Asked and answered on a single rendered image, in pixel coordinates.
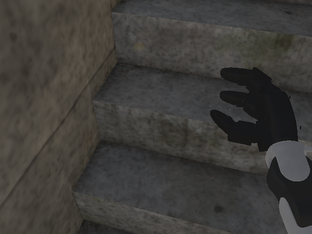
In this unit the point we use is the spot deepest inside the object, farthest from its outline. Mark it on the right robot forearm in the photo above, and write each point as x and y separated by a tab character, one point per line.
290	179

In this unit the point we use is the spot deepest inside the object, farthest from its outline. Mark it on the right robot hand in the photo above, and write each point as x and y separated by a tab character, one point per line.
265	102

